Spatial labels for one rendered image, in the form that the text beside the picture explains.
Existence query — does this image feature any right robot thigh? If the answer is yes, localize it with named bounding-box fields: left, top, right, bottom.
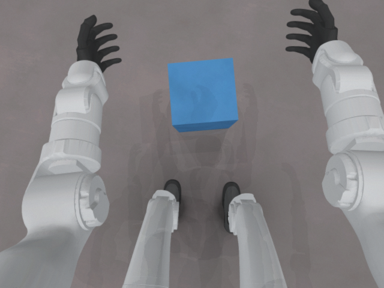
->
left=229, top=199, right=287, bottom=288

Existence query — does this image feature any right robot upper arm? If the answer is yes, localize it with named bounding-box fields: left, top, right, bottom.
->
left=322, top=150, right=384, bottom=288

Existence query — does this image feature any robot right hand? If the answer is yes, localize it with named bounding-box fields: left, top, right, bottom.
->
left=286, top=0, right=338, bottom=64

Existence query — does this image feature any carton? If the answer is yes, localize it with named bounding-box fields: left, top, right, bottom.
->
left=167, top=58, right=238, bottom=133

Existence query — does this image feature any robot left hand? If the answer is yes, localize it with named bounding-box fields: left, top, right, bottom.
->
left=76, top=15, right=122, bottom=73

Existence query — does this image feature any right robot forearm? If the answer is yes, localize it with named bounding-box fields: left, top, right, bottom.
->
left=312, top=40, right=384, bottom=154

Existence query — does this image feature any left robot forearm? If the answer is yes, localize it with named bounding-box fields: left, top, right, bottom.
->
left=22, top=60, right=109, bottom=226

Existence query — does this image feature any right robot foot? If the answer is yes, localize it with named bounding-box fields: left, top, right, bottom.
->
left=222, top=182, right=241, bottom=233

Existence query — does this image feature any left robot upper arm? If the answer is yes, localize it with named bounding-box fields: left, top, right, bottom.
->
left=0, top=171, right=109, bottom=288

